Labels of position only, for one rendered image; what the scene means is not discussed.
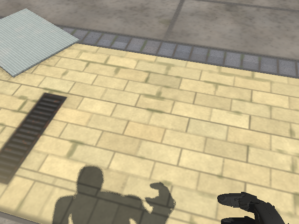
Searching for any right robot hand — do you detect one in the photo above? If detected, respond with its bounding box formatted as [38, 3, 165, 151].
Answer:
[217, 191, 289, 224]

